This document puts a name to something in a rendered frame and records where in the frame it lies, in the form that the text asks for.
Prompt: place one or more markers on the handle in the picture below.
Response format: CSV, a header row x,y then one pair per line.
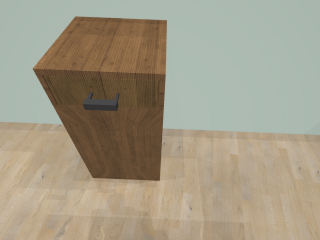
x,y
101,104

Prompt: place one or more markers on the cabinet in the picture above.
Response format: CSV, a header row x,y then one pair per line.
x,y
127,143

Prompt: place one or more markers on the drawer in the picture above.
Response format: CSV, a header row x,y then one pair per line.
x,y
133,93

